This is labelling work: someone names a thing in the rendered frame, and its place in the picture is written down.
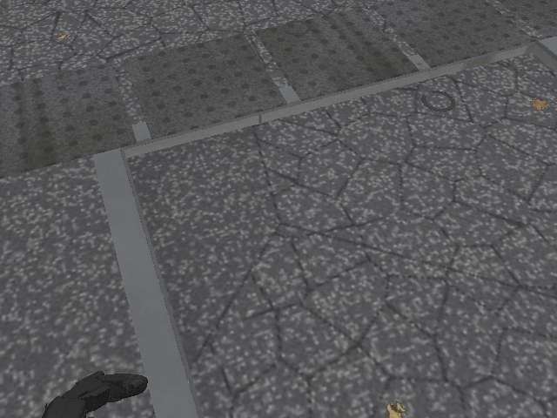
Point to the robot left hand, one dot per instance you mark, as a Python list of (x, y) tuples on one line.
[(94, 391)]

